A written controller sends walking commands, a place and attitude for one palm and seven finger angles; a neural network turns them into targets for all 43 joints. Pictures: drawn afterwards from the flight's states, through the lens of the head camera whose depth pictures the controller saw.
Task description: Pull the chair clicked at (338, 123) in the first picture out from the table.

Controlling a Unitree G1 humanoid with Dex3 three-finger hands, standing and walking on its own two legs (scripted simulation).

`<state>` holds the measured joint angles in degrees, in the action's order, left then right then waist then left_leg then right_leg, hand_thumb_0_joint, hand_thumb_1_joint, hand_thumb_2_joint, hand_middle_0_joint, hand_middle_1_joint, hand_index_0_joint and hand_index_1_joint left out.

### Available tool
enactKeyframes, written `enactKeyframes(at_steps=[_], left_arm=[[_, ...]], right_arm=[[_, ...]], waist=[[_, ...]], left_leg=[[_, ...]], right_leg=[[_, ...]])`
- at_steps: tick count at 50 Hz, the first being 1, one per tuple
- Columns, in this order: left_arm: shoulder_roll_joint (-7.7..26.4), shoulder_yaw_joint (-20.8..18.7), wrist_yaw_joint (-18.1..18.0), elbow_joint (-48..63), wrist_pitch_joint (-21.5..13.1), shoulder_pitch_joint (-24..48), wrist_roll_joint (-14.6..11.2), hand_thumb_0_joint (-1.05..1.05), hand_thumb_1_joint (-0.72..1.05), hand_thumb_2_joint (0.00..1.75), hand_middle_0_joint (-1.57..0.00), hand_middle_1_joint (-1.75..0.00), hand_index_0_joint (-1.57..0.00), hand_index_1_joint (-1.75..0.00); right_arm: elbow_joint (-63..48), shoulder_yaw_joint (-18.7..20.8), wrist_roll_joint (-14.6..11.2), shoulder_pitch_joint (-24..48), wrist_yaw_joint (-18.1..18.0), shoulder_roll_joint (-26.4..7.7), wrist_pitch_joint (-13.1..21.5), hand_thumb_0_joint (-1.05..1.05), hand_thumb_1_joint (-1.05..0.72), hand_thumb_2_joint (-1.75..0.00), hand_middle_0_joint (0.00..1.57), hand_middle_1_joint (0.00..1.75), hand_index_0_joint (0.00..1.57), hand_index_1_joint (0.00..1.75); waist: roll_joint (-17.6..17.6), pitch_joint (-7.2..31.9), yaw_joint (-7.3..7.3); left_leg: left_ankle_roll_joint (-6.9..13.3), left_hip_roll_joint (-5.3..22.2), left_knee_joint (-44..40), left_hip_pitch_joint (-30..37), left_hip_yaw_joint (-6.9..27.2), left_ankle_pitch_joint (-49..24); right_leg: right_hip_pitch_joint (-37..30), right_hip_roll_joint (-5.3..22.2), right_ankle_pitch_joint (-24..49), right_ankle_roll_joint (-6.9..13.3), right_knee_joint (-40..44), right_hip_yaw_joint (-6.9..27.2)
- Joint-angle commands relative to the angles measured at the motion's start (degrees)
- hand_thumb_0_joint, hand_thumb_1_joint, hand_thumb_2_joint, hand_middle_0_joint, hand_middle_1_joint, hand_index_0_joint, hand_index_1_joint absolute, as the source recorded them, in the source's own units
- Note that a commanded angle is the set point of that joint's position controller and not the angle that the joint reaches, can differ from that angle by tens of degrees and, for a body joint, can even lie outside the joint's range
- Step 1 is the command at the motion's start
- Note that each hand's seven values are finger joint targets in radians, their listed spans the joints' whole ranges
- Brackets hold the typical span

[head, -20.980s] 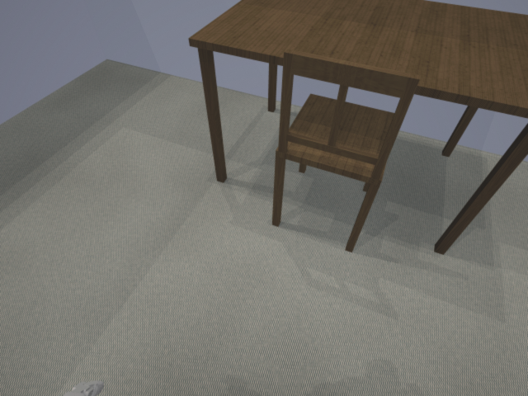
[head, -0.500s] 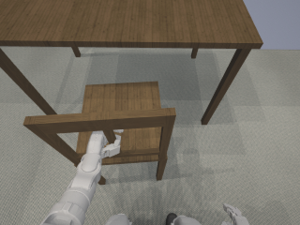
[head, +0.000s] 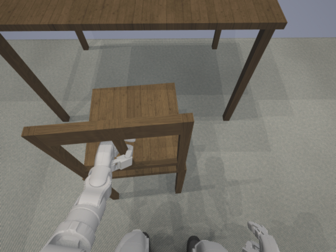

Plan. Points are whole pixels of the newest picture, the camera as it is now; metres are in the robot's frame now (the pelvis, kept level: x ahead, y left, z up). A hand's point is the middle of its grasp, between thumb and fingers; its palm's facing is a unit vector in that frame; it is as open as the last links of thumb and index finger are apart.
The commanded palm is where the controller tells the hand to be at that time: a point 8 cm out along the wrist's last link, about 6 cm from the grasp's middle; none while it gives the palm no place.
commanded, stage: step backward, pulling the chair out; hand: left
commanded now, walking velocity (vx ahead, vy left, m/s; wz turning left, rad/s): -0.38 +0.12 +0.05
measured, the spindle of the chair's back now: (124, 152) +0.36 +0.15 -0.11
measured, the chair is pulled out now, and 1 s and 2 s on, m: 0.35 0.59 0.60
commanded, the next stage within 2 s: stop walking, hand still on the chair in 0.60 s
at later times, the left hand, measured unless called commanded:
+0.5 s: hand (122, 207) +0.21 +0.12 -0.06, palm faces -0.02 -0.99 -0.15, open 5.3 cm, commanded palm +0.19 +0.18 -0.06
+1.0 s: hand out of the picture +0.09 +0.12 -0.06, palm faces -0.02 -0.99 -0.13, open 5.3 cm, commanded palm +0.08 +0.17 -0.05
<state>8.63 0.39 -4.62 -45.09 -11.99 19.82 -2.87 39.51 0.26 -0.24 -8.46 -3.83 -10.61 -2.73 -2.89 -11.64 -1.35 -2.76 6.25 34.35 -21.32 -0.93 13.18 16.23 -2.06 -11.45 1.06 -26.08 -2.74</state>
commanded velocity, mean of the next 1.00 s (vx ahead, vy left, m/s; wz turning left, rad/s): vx -0.15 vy -0.04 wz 0.04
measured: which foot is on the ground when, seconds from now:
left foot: up 0.00-0.18, down 0.20-0.50, up 0.52-0.72, down 0.74-1.00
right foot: down 0.00-0.26, up 0.28-0.44, down 0.46-1.00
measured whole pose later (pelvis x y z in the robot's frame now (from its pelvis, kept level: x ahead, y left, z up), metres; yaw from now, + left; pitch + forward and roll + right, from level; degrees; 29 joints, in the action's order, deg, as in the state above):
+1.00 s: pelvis -0.21 +0.00 +0.00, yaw +0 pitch -2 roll +0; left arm 7.1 2.7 -4.1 -45.5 -6.3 14.6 -3.1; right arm 39.5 -0.6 -1.5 -15.2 -4.5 -11.7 -1.3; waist -0.6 -7.1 -1.4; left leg -0.9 2.6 31.6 -11.8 -0.9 17.8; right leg 19.1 1.6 -11.2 -0.3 -29.5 -2.5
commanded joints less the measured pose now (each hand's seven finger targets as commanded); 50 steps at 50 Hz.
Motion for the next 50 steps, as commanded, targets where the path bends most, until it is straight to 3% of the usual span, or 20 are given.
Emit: enactKeyframes(at_steps=[1, 3, 8, 11, 12, 13, 16, 18, 23, 25, 26, 28, 31, 35, 36, 38, 40, 43, 47, 50], left_arm=[[10.4, -3.0, -1.0, 6.3, -2.0, 9.2, 2.4, 0.00, 0.90, 0.90, -0.50, -1.45, -0.50, -1.45], [8.4, -2.8, -1.1, 6.3, -1.0, 8.3, 2.8, 0.00, 0.90, 0.90, -0.50, -1.45, -0.50, -1.45], [5.7, 0.0, -0.9, 9.8, 0.8, 6.2, 1.4, 0.00, 0.90, 0.90, -0.50, -1.45, -0.50, -1.45], [3.5, 2.7, -0.4, 14.2, 0.7, 6.8, 1.1, 0.00, 0.90, 0.90, -0.50, -1.45, -0.50, -1.45], [1.9, 3.8, -0.1, 17.9, 0.4, 9.1, 1.3, 0.00, 0.90, 0.90, -0.50, -1.45, -0.50, -1.45], [2.6, 3.2, 0.0, 18.2, 0.5, 9.8, 1.8, 0.00, 0.90, 0.90, -0.50, -1.45, -0.50, -1.45], [2.2, 2.3, -0.3, 16.2, 0.4, 8.8, 1.2, 0.00, 0.90, 0.90, -0.50, -1.45, -0.50, -1.45], [1.6, 3.1, -0.1, 14.8, -0.4, 12.1, 2.0, 0.00, 0.90, 0.90, -0.50, -1.45, -0.50, -1.45], [5.4, 0.5, 0.4, 8.8, -1.9, 11.6, 3.1, 0.00, 0.90, 0.90, -0.50, -1.45, -0.50, -1.45], [10.0, -2.6, -0.1, 6.6, -1.8, 11.3, 2.3, 0.00, 0.90, 0.90, -0.50, -1.45, -0.50, -1.45], [11.1, -3.1, -0.2, 4.6, -1.4, 9.8, 1.6, 0.00, 0.90, 0.90, -0.50, -1.45, -0.50, -1.45], [8.6, -2.7, -0.5, 2.5, -0.3, 8.9, 2.2, 0.00, 0.90, 0.90, -0.50, -1.45, -0.50, -1.45], [9.3, -4.0, -1.1, 1.6, 0.6, 8.3, 2.1, 0.00, 0.90, 0.90, -0.50, -1.45, -0.50, -1.45], [5.2, -0.3, -0.6, 3.1, 1.4, 8.9, 1.0, 0.00, 0.90, 0.90, -0.50, -1.45, -0.50, -1.45], [7.4, -0.1, -0.7, 13.9, 1.0, 17.4, 0.3, 0.00, 0.90, 0.90, -0.50, -1.45, -0.50, -1.45], [3.6, 1.6, -0.4, 12.6, 1.8, 14.9, 0.4, 0.00, 0.90, 0.90, -0.50, -1.45, -0.50, -1.45], [2.7, 2.3, -0.4, 13.4, 2.4, 16.8, 1.2, 0.00, 0.90, 0.90, -0.50, -1.45, -0.50, -1.45], [2.8, 2.1, -0.2, 13.6, 3.4, 14.5, 1.0, 0.00, 0.90, 0.90, -0.50, -1.45, -0.50, -1.45], [4.4, 1.5, -0.2, 10.8, 3.0, 12.6, 1.7, 0.00, 0.90, 0.90, -0.50, -1.45, -0.50, -1.45], [4.9, 0.8, -0.3, 10.0, 2.0, 10.0, 1.9, 0.00, 0.90, 0.90, -0.50, -1.45, -0.50, -1.45]], right_arm=[[-6.3, 3.3, -1.0, -0.5, -2.6, -9.3, 2.1, 0.00, -0.90, -0.90, 0.20, 0.30, 0.20, 0.30], [-5.7, 2.0, -0.6, 0.0, -2.5, -8.4, 2.0, 0.00, -0.90, -0.90, 0.20, 0.30, 0.20, 0.30], [-6.9, 2.0, -0.8, -1.3, -3.6, -9.5, 0.5, 0.00, -0.90, -0.90, 0.20, 0.30, 0.20, 0.30], [-9.1, 3.3, -0.6, -1.8, -3.4, -11.5, -0.6, 0.00, -0.90, -0.90, 0.20, 0.30, 0.20, 0.30], [-10.1, 2.5, 0.4, 0.0, -2.9, -9.9, -0.8, 0.00, -0.90, -0.90, 0.20, 0.30, 0.20, 0.30], [-9.9, 2.2, 1.2, 1.4, -2.2, -9.0, -0.5, 0.00, -0.90, -0.90, 0.20, 0.30, 0.20, 0.30], [-7.2, 3.5, 0.5, -2.9, -0.7, -9.4, 1.1, 0.00, -0.90, -0.90, 0.20, 0.30, 0.20, 0.30], [-5.8, 3.8, 0.7, -3.7, -0.1, -9.7, 2.4, 0.00, -0.90, -0.90, 0.20, 0.30, 0.20, 0.30], [-4.2, 3.3, 0.3, -3.4, 0.2, -9.6, 2.7, 0.00, -0.90, -0.90, 0.20, 0.30, 0.20, 0.30], [-5.3, 4.4, -1.3, -3.8, -1.1, -9.0, 2.2, 0.00, -0.90, -0.90, 0.20, 0.30, 0.20, 0.30], [-5.5, 4.5, -1.9, -2.1, -1.8, -9.6, 2.5, 0.00, -0.90, -0.90, 0.20, 0.30, 0.20, 0.30], [-5.0, 2.6, -1.0, 0.3, -1.8, -8.3, 2.8, 0.00, -0.90, -0.90, 0.20, 0.30, 0.20, 0.30], [-4.3, 1.7, -1.2, -0.1, -2.1, -8.7, 2.7, 0.00, -0.90, -0.90, 0.20, 0.30, 0.20, 0.30], [-4.9, 2.1, -1.2, -3.2, -3.2, -9.4, 2.4, 0.00, -0.90, -0.90, 0.20, 0.30, 0.20, 0.30], [-5.8, 2.3, -1.4, -2.5, -3.7, -9.9, 2.4, 0.00, -0.90, -0.90, 0.20, 0.30, 0.20, 0.30], [-7.4, 2.2, -1.1, -2.0, -3.4, -10.4, 2.4, 0.00, -0.90, -0.90, 0.20, 0.30, 0.20, 0.30], [-8.0, 1.3, -0.9, -0.7, -2.5, -9.0, 2.8, 0.00, -0.90, -0.90, 0.20, 0.30, 0.20, 0.30], [-7.8, 2.3, -1.6, -3.5, -1.8, -10.0, 3.3, 0.00, -0.90, -0.90, 0.20, 0.30, 0.20, 0.30], [-7.0, 2.1, -1.5, -3.8, -1.5, -9.6, 3.8, 0.00, -0.90, -0.90, 0.20, 0.30, 0.20, 0.30], [-6.4, 1.8, -1.0, -4.1, -1.5, -8.8, 4.2, 0.00, -0.90, -0.90, 0.20, 0.30, 0.20, 0.30]], waist=[[8.2, 30.4, 0.81], [8.8, 30.7, 0.46], [11.3, 30.0, -0.54], [2.5, 26.5, -0.84], [-9.9, 26.4, -0.75], [-15.7, 24.3, -0.22], [-8.4, 24.7, -0.55], [-10.0, 25.6, -1.49], [-8.5, 26.3, -0.62], [13.8, 29.2, -1.54], [17.1, 28.4, -0.06], [9.7, 26.8, 0.99], [9.8, 26.5, 0.29], [13.4, 26.5, -0.11], [9.9, 26.2, -0.33], [-5.0, 25.1, 0.82], [-13.2, 21.8, 1.22], [-3.5, 23.8, 0.38], [-0.1, 18.3, 0.20], [6.8, 17.2, 0.21]], left_leg=[[0.4, -3.7, 15.8, -2.0, 4.3, 16.1], [-0.1, -3.4, 13.2, -3.4, 6.5, 15.7], [0.5, -1.1, -6.1, 4.9, 3.0, 0.2], [5.2, 7.7, -11.2, 11.9, 6.8, -25.8], [7.4, 10.8, -13.5, 8.8, 10.3, -28.0], [9.7, 13.8, -15.4, 5.9, 12.7, -29.0], [11.3, 14.3, -7.5, 18.0, 12.2, -44.6], [9.8, 12.8, -5.4, 25.2, 11.0, -47.1], [6.2, 8.5, -0.5, 20.7, 7.1, -37.2], [0.6, -0.4, 6.4, 8.8, -1.7, -3.8], [0.2, -3.6, 13.6, 2.8, 0.7, 13.2], [0.3, -3.8, 19.8, -2.7, 6.6, 16.5], [0.3, -4.1, 12.0, -0.5, 5.5, 13.7], [1.0, -2.3, -6.6, 7.4, 1.8, 3.6], [2.3, -0.2, -12.7, 12.2, 2.3, -3.9], [6.5, 6.3, -14.7, 12.8, 7.5, -11.0], [9.4, 8.4, -15.9, 5.5, 11.3, -8.2], [7.5, 4.4, -11.6, 8.0, 6.7, -2.5], [5.7, -1.0, -13.1, 2.7, 2.6, 18.7], [4.9, -3.7, -9.4, 5.6, 1.4, 16.2]], right_leg=[[-17.0, 22.7, 50.4, 6.4, 1.1, 14.4], [-18.3, 22.5, 48.0, 7.7, -0.6, 11.9], [-16.6, 16.7, 39.9, 3.5, -3.0, 7.2], [-6.6, 5.6, 16.9, -2.0, -6.0, 1.8], [-5.5, 4.7, 5.6, -2.1, -13.3, 0.8], [-2.6, 4.1, -11.6, -1.6, -19.8, 1.3], [3.9, 3.0, -13.7, -0.9, -15.5, 2.2], [5.2, 3.0, -10.7, -1.1, -8.1, 2.9], [-4.4, 4.1, 8.7, -1.1, 7.4, 2.4], [-11.2, 13.4, 26.5, 1.5, 5.4, 9.8], [-10.4, 19.1, 32.0, 5.4, 5.0, 14.6], [-10.7, 22.9, 31.0, 9.1, 2.5, 14.6], [-12.8, 20.4, 36.4, 7.0, -0.2, 10.1], [-11.6, 17.3, 25.9, 4.3, -0.7, 9.0], [-10.5, 14.6, 19.9, 2.3, -1.7, 8.0], [-6.4, 6.5, 0.4, -1.9, -5.7, 2.3], [-8.1, 4.9, -10.1, -1.6, -10.4, 0.6], [-12.3, 4.4, -4.8, -2.1, -2.5, 1.2], [-8.5, 6.1, -16.2, -1.3, 2.5, 5.3], [-4.6, 8.6, -21.9, -0.2, 8.9, 9.6]])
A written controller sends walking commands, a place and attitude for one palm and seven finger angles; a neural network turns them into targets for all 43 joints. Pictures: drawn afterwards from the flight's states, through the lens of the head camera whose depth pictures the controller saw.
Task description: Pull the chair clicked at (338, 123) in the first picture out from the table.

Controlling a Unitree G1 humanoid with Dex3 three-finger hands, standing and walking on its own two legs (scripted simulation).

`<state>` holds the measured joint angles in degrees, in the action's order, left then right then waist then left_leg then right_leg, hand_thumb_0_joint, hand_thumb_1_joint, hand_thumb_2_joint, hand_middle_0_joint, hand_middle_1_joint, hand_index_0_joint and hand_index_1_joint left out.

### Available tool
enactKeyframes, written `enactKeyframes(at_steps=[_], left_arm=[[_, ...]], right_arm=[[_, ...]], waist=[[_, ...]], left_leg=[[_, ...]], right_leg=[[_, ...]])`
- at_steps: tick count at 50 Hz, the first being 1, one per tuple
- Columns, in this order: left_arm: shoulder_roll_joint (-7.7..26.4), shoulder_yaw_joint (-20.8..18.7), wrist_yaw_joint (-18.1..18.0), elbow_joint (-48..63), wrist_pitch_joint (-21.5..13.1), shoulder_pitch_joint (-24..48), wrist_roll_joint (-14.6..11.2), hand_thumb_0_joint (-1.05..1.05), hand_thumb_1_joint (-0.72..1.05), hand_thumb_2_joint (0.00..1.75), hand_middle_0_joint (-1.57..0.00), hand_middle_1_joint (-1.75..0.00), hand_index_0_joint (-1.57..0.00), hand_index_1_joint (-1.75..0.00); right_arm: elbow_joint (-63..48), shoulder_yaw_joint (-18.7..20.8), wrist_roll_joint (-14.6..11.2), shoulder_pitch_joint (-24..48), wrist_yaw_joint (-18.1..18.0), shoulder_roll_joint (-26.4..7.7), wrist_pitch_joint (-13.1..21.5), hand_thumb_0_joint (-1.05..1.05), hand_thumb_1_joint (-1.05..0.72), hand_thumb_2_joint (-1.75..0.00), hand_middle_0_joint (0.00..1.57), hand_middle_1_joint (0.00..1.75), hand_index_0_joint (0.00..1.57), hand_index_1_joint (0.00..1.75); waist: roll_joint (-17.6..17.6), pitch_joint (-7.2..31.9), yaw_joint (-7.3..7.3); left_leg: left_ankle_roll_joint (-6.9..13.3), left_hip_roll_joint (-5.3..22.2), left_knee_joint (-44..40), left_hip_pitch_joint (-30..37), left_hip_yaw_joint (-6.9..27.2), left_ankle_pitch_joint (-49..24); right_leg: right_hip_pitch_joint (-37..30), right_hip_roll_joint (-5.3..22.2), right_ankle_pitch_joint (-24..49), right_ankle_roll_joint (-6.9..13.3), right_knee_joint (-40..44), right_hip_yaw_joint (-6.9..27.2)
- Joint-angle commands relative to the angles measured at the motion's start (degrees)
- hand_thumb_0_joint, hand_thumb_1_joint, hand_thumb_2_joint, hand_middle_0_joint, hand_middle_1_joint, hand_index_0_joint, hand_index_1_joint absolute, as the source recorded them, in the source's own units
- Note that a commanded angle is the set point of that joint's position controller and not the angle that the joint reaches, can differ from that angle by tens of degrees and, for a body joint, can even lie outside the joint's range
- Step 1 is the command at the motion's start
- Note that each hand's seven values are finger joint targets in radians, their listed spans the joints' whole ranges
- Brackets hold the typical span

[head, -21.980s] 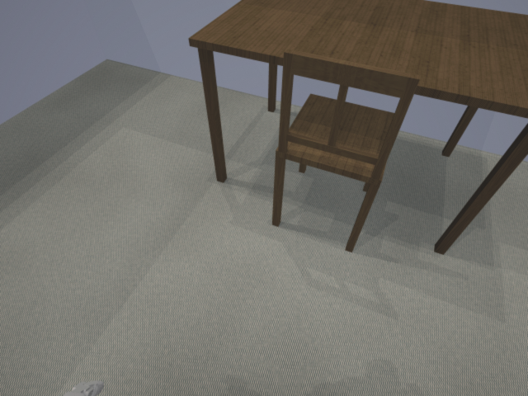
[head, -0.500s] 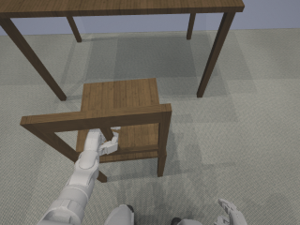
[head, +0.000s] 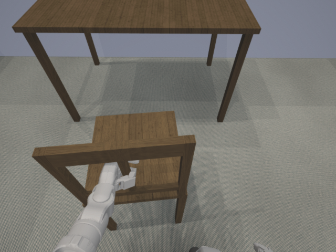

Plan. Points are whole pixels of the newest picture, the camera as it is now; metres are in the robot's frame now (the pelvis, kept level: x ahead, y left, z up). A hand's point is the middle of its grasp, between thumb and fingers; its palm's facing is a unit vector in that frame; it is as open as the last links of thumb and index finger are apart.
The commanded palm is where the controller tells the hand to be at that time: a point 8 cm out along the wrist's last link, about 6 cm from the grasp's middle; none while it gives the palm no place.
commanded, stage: stop walking, hand still on the chair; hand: left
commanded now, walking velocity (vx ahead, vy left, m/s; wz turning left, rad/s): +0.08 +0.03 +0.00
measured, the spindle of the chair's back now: (127, 175) +0.33 +0.14 -0.10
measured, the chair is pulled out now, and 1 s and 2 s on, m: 0.59 0.60 0.60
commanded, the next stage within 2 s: open the thumb and straighten the fingers in 0.64 s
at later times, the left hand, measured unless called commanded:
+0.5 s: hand (130, 181) +0.30 +0.12 -0.06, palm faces -0.08 -0.99 -0.15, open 5.4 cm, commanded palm +0.28 +0.17 -0.05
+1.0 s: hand (127, 176) +0.31 +0.13 -0.06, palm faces -0.04 -0.99 -0.13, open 8.2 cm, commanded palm +0.29 +0.18 -0.04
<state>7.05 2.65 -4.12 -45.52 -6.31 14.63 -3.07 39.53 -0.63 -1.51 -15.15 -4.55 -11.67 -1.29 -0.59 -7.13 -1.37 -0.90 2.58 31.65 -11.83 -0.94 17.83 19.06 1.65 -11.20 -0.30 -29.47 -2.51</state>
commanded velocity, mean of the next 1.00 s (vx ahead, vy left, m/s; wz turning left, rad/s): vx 0.00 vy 0.00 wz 0.00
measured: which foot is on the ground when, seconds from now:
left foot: down 0.00-1.00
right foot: down 0.00-1.00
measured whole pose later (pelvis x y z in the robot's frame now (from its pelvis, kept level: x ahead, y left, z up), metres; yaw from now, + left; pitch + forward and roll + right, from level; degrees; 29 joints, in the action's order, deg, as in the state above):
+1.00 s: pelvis +0.03 +0.00 -0.01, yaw +1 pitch +6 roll +1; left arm 9.9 3.3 -2.4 -25.8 -1.6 0.2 -4.3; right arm 36.5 0.4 -2.7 -14.0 -2.3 -14.6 4.2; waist -0.1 1.7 -3.6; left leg -1.3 1.1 37.0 -21.4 0.0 21.8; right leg 29.5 3.1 -13.2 -0.6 -36.5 -2.5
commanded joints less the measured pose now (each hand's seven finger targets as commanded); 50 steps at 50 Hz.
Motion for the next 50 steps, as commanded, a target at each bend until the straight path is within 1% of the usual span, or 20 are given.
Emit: enactKeyframes(at_steps=[1, 4, 6, 8, 10, 16, 21, 26, 30, 35, 36, 37, 38, 39, 40, 42, 43, 48, 49, 50], left_arm=[[7.5, -2.0, -0.8, 10.9, -3.8, 14.2, 2.0, 0.00, 0.90, 0.90, -0.50, -1.45, -0.50, -1.45], [6.8, -2.2, -0.9, 11.2, -4.7, 11.6, 2.5, 0.00, 0.90, 0.90, -0.50, -1.45, -0.50, -1.45], [7.2, -2.2, -0.9, 11.0, -4.8, 9.5, 2.6, 0.00, 0.90, 0.90, -0.50, -1.45, -0.50, -1.45], [6.0, -1.7, -1.0, 11.2, -5.2, 8.3, 2.9, 0.00, 0.90, 0.90, -0.50, -1.45, -0.50, -1.45], [5.3, -1.3, -1.0, 11.0, -5.3, 6.9, 2.8, 0.00, 0.90, 0.90, -0.50, -1.45, -0.50, -1.45], [5.0, 0.1, -0.9, 15.1, -5.6, 2.9, 2.6, 0.00, 0.90, 0.90, -0.50, -1.45, -0.50, -1.45], [4.9, 0.7, -0.7, 18.8, -5.5, 0.6, 2.4, 0.00, 0.90, 0.90, -0.50, -1.45, -0.50, -1.45], [4.6, 1.0, -0.8, 20.8, -4.7, -0.8, 2.2, 0.00, 0.90, 0.90, -0.50, -1.45, -0.50, -1.45], [4.0, 0.8, -1.1, 20.1, -3.9, -0.9, 2.3, 0.00, 0.90, 0.90, -0.50, -1.45, -0.50, -1.45], [4.5, 0.3, -1.4, 21.5, -3.5, -0.5, 2.3, 0.00, 0.90, 0.90, -0.50, -1.45, -0.50, -1.45], [5.4, 0.2, -1.4, 21.5, -3.3, -1.0, 2.0, 0.00, 0.90, 0.90, -0.50, -1.45, -0.50, -1.45], [8.0, -2.7, -1.8, 24.7, -3.6, -0.8, 2.1, 0.00, 0.90, 0.90, -0.50, -1.45, -0.50, -1.45], [-0.1, 3.5, -0.5, 19.0, -1.4, -5.9, -1.4, 0.00, 0.78, 0.84, -0.50, -1.45, -0.50, -1.45], [3.8, 0.2, 0.0, 24.3, -2.2, -1.9, -1.7, 0.00, 0.66, 0.78, -0.50, -1.45, -0.50, -1.45], [7.9, -3.1, 0.1, 26.7, -2.7, -2.4, -1.5, 0.00, 0.54, 0.73, -0.50, -1.45, -0.50, -1.45], [8.5, -2.5, 0.8, 29.9, -2.2, -4.6, -0.7, 0.00, 0.30, 0.61, -0.50, -1.45, -0.50, -1.45], [7.1, -0.7, 1.1, 31.2, -1.8, -3.1, -0.4, 0.00, 0.17, 0.55, -0.50, -1.45, -0.50, -1.45], [5.0, 0.3, 1.4, 31.2, 2.6, -2.1, -1.4, 0.00, -0.43, 0.26, -0.47, -1.38, -0.47, -1.38], [11.0, -5.5, 1.4, 32.6, 3.0, -3.4, -1.6, 0.00, -0.55, 0.20, -0.45, -1.30, -0.45, -1.30], [9.8, -4.8, 1.6, 33.4, 3.7, -5.9, -1.7, 0.00, -0.55, 0.20, -0.43, -1.23, -0.43, -1.23]], right_arm=[[-5.6, 2.9, 0.3, 2.4, -1.1, -7.9, 3.1, 0.00, -0.90, -0.90, 0.20, 0.30, 0.20, 0.30], [-5.6, 2.5, 0.7, 3.1, -1.1, -7.1, 3.8, 0.00, -0.90, -0.90, 0.20, 0.30, 0.20, 0.30], [-5.0, 2.6, 0.5, 3.2, -1.4, -7.5, 4.4, 0.00, -0.90, -0.90, 0.20, 0.30, 0.20, 0.30], [-5.4, 2.4, 0.5, 3.4, -1.3, -7.2, 4.7, 0.00, -0.90, -0.90, 0.20, 0.30, 0.20, 0.30], [-5.8, 2.5, 0.4, 3.5, -1.4, -7.2, 4.7, 0.00, -0.90, -0.90, 0.20, 0.30, 0.20, 0.30], [-5.8, 3.0, 0.1, 3.7, -1.6, -7.7, 5.0, 0.00, -0.90, -0.90, 0.20, 0.30, 0.20, 0.30], [-6.5, 3.2, 0.2, 4.4, -1.5, -7.7, 4.6, 0.00, -0.90, -0.90, 0.20, 0.30, 0.20, 0.30], [-7.4, 2.9, 0.4, 5.0, -1.5, -7.3, 3.9, 0.00, -0.90, -0.90, 0.20, 0.30, 0.20, 0.30], [-8.4, 2.5, 0.5, 5.9, -1.4, -6.9, 3.0, 0.00, -0.90, -0.90, 0.20, 0.30, 0.20, 0.30], [-8.9, 2.4, 0.4, 6.2, -1.4, -6.9, 2.8, 0.00, -0.90, -0.90, 0.20, 0.30, 0.20, 0.30], [-8.3, 2.4, 0.3, 5.7, -1.6, -7.0, 2.7, 0.00, -0.90, -0.90, 0.20, 0.30, 0.20, 0.30], [-8.9, 2.6, 0.4, 6.0, -1.6, -7.2, 2.7, 0.00, -0.90, -0.90, 0.20, 0.30, 0.20, 0.30], [-8.8, 2.7, -2.5, 5.5, 0.0, -9.0, 3.6, 0.00, -0.90, -0.90, 0.20, 0.30, 0.20, 0.30], [-9.4, 2.9, -2.3, 5.7, 0.6, -9.5, 4.5, 0.00, -0.90, -0.90, 0.20, 0.30, 0.20, 0.30], [-9.6, 3.4, -2.0, 6.0, 0.9, -9.4, 5.6, 0.00, -0.90, -0.90, 0.20, 0.30, 0.20, 0.30], [-10.0, 3.1, -1.8, 5.8, 1.6, -9.0, 6.7, 0.00, -0.90, -0.90, 0.20, 0.30, 0.20, 0.30], [-10.4, 3.0, -1.6, 5.8, 1.7, -8.8, 7.2, 0.00, -0.90, -0.90, 0.20, 0.30, 0.20, 0.30], [-11.1, 3.0, -1.5, 4.6, 1.8, -9.6, 8.6, 0.00, -0.90, -0.90, 0.20, 0.30, 0.20, 0.30], [-11.3, 3.6, -1.4, 4.0, 1.6, -10.3, 8.8, 0.00, -0.90, -0.90, 0.20, 0.30, 0.20, 0.30], [-12.0, 3.3, -1.3, 4.3, 1.4, -10.0, 8.9, 0.00, -0.90, -0.90, 0.20, 0.30, 0.20, 0.30]], waist=[[4.6, 11.7, 0.04], [5.4, 12.4, 0.32], [2.1, 11.2, 0.40], [1.2, 12.0, 0.76], [3.7, 11.9, 0.90], [2.0, 15.1, 0.33], [1.4, 17.3, 0.12], [0.8, 16.6, 0.07], [1.8, 15.7, 0.49], [0.5, 16.0, 0.59], [-0.2, 15.6, 0.33], [0.8, 16.1, 0.82], [8.9, 15.0, -3.41], [9.8, 17.1, -2.26], [5.9, 19.4, -1.76], [-0.6, 19.7, -1.35], [-1.8, 20.2, -1.81], [0.0, 21.0, -2.48], [0.4, 24.0, -1.14], [0.9, 25.1, -0.67]], left_leg=[[3.0, -0.3, -6.8, -2.4, 1.0, 10.4], [3.1, 0.5, -8.1, -1.2, 2.3, 6.6], [3.1, 1.2, -9.6, -0.5, 2.5, 5.0], [3.2, 2.1, -10.9, -0.9, 3.2, 3.4], [2.9, 2.3, -10.6, -0.9, 3.0, 0.8], [1.9, 3.3, -9.4, 3.2, 2.7, -14.0], [1.1, 3.9, -8.3, 5.4, 2.4, -21.8], [1.0, 3.6, -8.6, 4.7, 2.2, -19.7], [1.2, 3.2, -9.1, 3.3, 1.9, -13.3], [1.2, 3.4, -9.6, 3.0, 2.2, -13.6], [1.3, 3.3, -9.9, 2.9, 2.0, -13.1], [1.4, 3.4, -9.8, 3.0, 2.3, -12.9], [1.2, 0.4, -8.0, -6.2, 0.1, -9.0], [1.4, 0.1, -6.4, -8.3, -0.2, -7.7], [1.6, -0.6, -5.5, -9.4, -0.6, -6.0], [1.4, -1.2, -4.2, -10.8, -1.0, -5.0], [1.4, -1.5, -3.3, -11.3, -1.1, -4.9], [1.4, -1.8, -0.2, -14.7, -0.4, -2.7], [1.6, -1.8, 0.4, -14.9, -0.5, -3.7], [1.5, -2.1, 0.5, -15.7, -0.6, -4.4]], right_leg=[[-5.9, 5.2, -22.2, 1.2, 13.7, 9.6], [-7.0, 5.5, -18.8, 1.1, 13.2, 9.2], [-6.1, 4.7, -15.9, 0.8, 12.5, 8.1], [-7.7, 4.0, -11.9, 0.8, 10.3, 7.1], [-8.5, 4.2, -8.8, 1.0, 10.0, 7.3], [-12.2, 4.2, 11.6, 1.9, 4.9, 5.5], [-14.0, 4.8, 21.7, 2.2, 2.6, 4.9], [-14.4, 4.9, 20.8, 2.2, 3.2, 4.7], [-13.8, 5.1, 14.5, 2.1, 4.9, 5.7], [-14.4, 4.9, 13.8, 2.1, 5.0, 5.4], [-14.3, 4.9, 13.8, 2.0, 5.5, 5.2], [-14.9, 4.9, 13.7, 1.9, 5.5, 5.5], [-10.7, 2.6, 10.6, 0.9, 2.9, -0.2], [-9.9, 2.4, 10.0, 0.9, 1.5, 0.5], [-9.5, 2.5, 7.9, 0.7, 0.6, 1.2], [-7.8, 2.5, 6.1, 1.1, -0.6, 1.2], [-6.5, 2.3, 5.6, 1.1, -1.3, 1.0], [-2.0, 1.7, 2.0, 0.7, -4.1, -0.1], [-4.3, 1.7, 3.3, 0.7, -4.7, 0.6], [-5.6, 1.8, 4.4, 0.7, -5.5, 0.5]])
